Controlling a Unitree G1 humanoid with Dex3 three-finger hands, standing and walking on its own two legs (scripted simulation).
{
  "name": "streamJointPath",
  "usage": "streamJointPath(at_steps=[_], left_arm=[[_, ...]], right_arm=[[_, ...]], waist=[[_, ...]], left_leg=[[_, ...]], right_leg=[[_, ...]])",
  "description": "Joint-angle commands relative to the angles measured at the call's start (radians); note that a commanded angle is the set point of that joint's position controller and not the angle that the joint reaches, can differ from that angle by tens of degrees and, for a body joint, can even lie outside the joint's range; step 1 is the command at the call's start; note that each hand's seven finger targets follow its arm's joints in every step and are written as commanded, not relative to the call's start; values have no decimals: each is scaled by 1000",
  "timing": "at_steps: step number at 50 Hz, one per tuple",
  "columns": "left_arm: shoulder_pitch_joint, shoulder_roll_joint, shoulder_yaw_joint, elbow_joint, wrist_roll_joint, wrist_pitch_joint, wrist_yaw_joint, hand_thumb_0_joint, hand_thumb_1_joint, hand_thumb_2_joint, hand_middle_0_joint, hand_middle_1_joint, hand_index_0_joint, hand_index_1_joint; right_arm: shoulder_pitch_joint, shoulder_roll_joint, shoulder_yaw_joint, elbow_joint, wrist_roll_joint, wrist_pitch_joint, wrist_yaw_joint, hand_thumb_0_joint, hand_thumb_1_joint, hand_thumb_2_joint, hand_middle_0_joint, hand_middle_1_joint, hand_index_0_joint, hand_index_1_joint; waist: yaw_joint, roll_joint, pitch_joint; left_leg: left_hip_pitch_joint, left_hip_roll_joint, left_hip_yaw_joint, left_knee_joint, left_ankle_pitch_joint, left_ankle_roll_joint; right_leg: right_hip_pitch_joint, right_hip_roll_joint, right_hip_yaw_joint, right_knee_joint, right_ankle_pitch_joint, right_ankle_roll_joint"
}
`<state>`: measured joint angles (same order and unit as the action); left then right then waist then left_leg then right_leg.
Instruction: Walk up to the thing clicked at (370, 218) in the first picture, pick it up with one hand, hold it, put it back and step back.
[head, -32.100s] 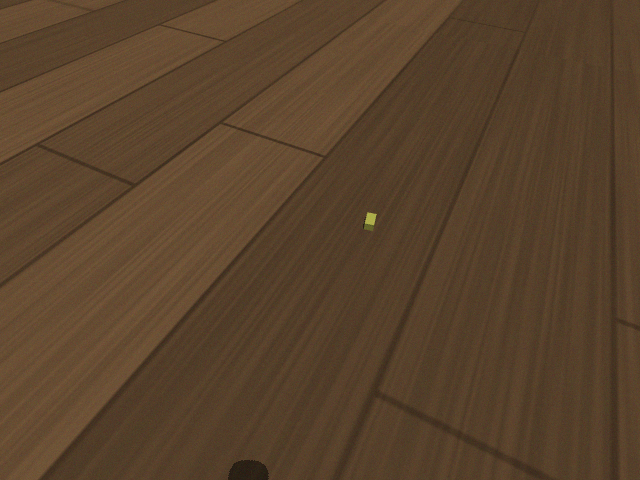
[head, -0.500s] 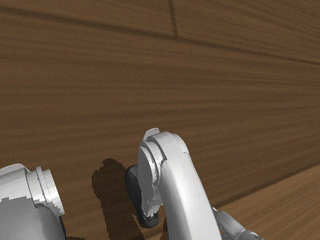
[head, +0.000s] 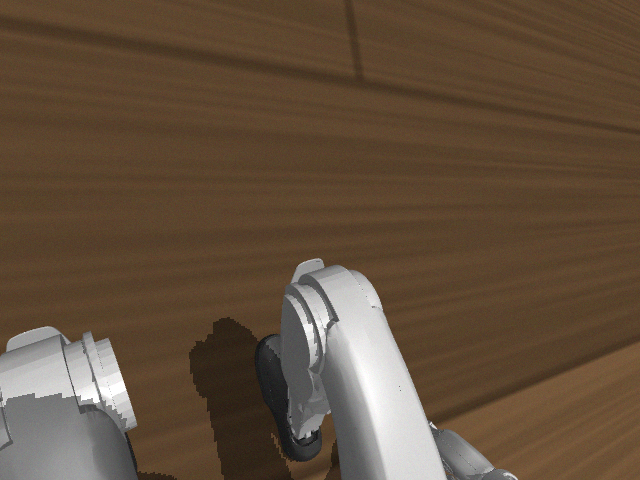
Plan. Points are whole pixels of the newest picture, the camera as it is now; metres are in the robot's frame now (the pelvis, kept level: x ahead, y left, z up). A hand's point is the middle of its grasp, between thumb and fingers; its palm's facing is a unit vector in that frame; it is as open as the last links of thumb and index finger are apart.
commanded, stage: settle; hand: left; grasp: from above
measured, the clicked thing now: out of the picture +0.43 +0.35 -0.28
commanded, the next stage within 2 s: lift in 0.72 s
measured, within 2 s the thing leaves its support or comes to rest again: leaves its support in 0.14 s
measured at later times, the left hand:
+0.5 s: hand out of the picture +0.41 +0.35 -0.16, palm faces -0.43 -0.12 -0.89, open 5.7 cm
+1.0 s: hand out of the picture +0.41 +0.35 -0.10, palm faces -0.43 -0.11 -0.90, open 5.6 cm
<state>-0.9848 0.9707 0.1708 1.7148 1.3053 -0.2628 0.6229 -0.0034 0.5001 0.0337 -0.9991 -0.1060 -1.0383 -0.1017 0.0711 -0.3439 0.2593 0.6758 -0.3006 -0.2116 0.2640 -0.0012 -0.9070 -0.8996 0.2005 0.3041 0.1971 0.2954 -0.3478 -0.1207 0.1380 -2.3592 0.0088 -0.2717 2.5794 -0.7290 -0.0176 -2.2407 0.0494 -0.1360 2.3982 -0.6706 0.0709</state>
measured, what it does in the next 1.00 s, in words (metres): stands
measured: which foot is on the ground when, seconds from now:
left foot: down 0.00-1.00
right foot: down 0.00-1.00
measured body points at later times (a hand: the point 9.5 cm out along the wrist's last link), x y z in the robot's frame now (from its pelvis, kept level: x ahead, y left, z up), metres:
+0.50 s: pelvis +0.00 +0.00 +0.02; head +0.22 +0.11 +0.40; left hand +0.43 +0.35 -0.10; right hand +0.12 -0.26 -0.08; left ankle +0.06 +0.13 -0.26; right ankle +0.11 -0.13 -0.26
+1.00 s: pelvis -0.01 -0.01 +0.05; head +0.21 +0.09 +0.43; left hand +0.43 +0.35 -0.05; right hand +0.07 -0.27 -0.06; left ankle +0.06 +0.13 -0.26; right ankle +0.11 -0.13 -0.26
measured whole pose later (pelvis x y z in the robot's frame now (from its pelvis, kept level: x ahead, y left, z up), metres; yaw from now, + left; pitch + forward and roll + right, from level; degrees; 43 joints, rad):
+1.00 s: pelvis -0.01 -0.01 +0.05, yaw +7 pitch +34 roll -9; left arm -0.91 0.74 0.08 1.32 1.22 -0.22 0.29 -0.07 0.53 0.00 -1.04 -0.05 -1.20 -0.06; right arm 0.19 -0.29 0.05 0.72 -0.11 -0.03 0.16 0.00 -0.92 -0.90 0.20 0.30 0.20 0.30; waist -0.21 0.02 -0.07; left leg -2.31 0.00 -0.15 2.36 -0.66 -0.01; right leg -2.22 0.00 -0.05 2.27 -0.65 0.05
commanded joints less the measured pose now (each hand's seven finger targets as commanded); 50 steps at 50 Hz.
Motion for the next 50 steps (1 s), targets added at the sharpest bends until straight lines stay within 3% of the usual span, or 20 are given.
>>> streamJointPath(at_steps=[1,6,7,8,9,10,11,12,14,15,18,20,29,32,35,37,40,43,48,50], left_arm=[[-198,278,30,-149,-16,9,13,0,809,115,-1198,-86,-1214,-73],[-188,242,42,-288,-28,2,-11,0,824,104,-1216,-62,-1226,-55],[-230,148,-27,-350,-45,-5,-26,0,840,105,-1223,-71,-1234,-61],[-202,186,1,-330,-44,-1,-28,0,841,93,-1220,-76,-1234,-64],[-239,146,-32,-382,-53,-4,-37,0,858,63,-1218,-71,-1239,-52],[-177,202,27,-351,-45,7,-38,0,845,71,-1211,-68,-1231,-50],[-196,147,-12,-365,-42,11,-51,0,875,97,-1235,-76,-1254,-60],[-183,160,9,-373,-44,18,-61,0,871,102,-1244,-58,-1257,-48],[-242,80,-43,-497,-69,23,-85,0,898,105,-1264,-63,-1278,-51],[-212,51,-61,-410,-74,35,-100,0,896,99,-1271,-62,-1283,-53],[-223,73,-54,-418,-68,53,-136,0,893,111,-1256,-88,-1274,-73],[-207,17,-83,-377,-69,66,-166,0,876,139,-1256,-92,-1270,-82],[-261,39,-82,-416,-77,41,-246,0,810,117,-1219,-84,-1230,-77],[-271,93,-50,-451,-78,27,-252,0,828,98,-1226,-77,-1242,-65],[-285,76,-59,-466,-70,18,-262,0,809,119,-1221,-62,-1227,-58],[-287,97,-51,-491,-69,15,-265,0,832,136,-1228,-88,-1238,-81],[-281,69,-57,-493,-70,19,-265,0,841,180,-1247,-76,-1246,-80],[-279,91,-43,-511,-72,27,-270,0,884,73,-1269,-104,-1293,-80],[-246,52,-48,-585,-115,65,-306,0,907,145,-1260,-130,-1284,-106],[-232,39,-55,-600,-132,81,-332,0,916,154,-1253,-160,-1283,-130]], right_arm=[[169,-324,-118,13,8,16,-10,0,-906,-902,200,300,199,300],[179,-311,-152,22,22,20,-4,0,-907,-902,200,300,199,300],[157,-289,-155,7,33,17,-1,0,-908,-903,200,300,199,300],[163,-294,-165,26,38,21,-1,0,-908,-903,200,300,199,300],[188,-289,-171,35,43,22,1,0,-908,-902,200,300,199,300],[204,-301,-192,46,51,27,-2,0,-905,-901,200,300,199,300],[205,-294,-197,30,55,29,1,0,-905,-901,200,300,199,300],[213,-289,-210,49,62,33,1,0,-903,-901,200,300,199,300],[219,-263,-218,43,83,45,2,0,-903,-901,200,300,199,300],[215,-259,-221,53,95,48,4,0,-908,-903,199,300,199,300],[230,-263,-238,47,118,73,-6,0,-905,-902,200,300,199,300],[235,-245,-242,51,125,86,-8,0,-906,-903,200,300,199,300],[239,-215,-245,20,154,122,-53,0,-909,-904,200,300,199,300],[248,-202,-244,15,157,138,-68,0,-907,-903,200,300,199,300],[261,-201,-246,16,158,147,-85,0,-906,-902,200,300,199,300],[260,-207,-256,19,164,151,-96,0,-906,-901,200,300,200,300],[273,-210,-261,19,166,158,-106,0,-904,-901,200,300,200,300],[281,-208,-271,19,177,165,-115,0,-932,-912,199,300,199,300],[294,-191,-297,18,195,174,-120,0,-911,-904,200,300,200,300],[305,-189,-310,20,205,181,-123,0,-913,-905,200,300,200,300]], waist=[[6,538,-692],[28,592,-762],[30,605,-779],[32,602,-796],[26,595,-776],[42,592,-800],[34,580,-783],[53,574,-791],[71,615,-860],[62,577,-806],[82,545,-829],[74,467,-791],[87,405,-808],[108,391,-859],[92,401,-838],[115,427,-858],[109,421,-854],[132,448,-888],[164,470,-964],[155,442,-962]], left_leg=[[505,20,135,-293,246,16],[559,16,141,-300,284,7],[571,15,140,-308,287,3],[575,19,142,-306,272,9],[566,14,144,-308,280,7],[567,14,148,-307,281,10],[549,10,155,-305,276,11],[558,10,157,-315,275,11],[598,4,164,-347,299,9],[577,4,160,-350,268,11],[556,-7,169,-371,266,18],[524,-7,173,-372,237,29],[499,-20,203,-401,170,42],[488,-20,219,-395,206,46],[506,-20,214,-416,185,41],[548,-18,214,-429,187,37],[554,-22,210,-448,186,35],[588,-22,207,-477,186,33],[652,-23,231,-515,221,35],[646,-25,236,-520,231,41]], right_leg=[[362,33,-112,-180,267,-92],[345,25,-111,-176,285,-100],[313,23,-113,-172,284,-103],[325,25,-106,-181,277,-100],[297,20,-110,-178,285,-100],[311,18,-103,-180,284,-100],[288,18,-98,-184,278,-101],[287,14,-95,-191,273,-101],[288,10,-87,-205,288,-105],[258,6,-87,-200,268,-106],[267,0,-71,-217,262,-106],[260,3,-66,-244,239,-102],[315,-3,-25,-304,162,-107],[384,-2,1,-322,179,-103],[350,-6,-14,-326,160,-108],[331,-9,-13,-327,160,-112],[315,-17,-27,-327,167,-112],[312,-21,-25,-328,171,-115],[360,-26,-5,-360,205,-113],[384,-27,3,-383,215,-109]])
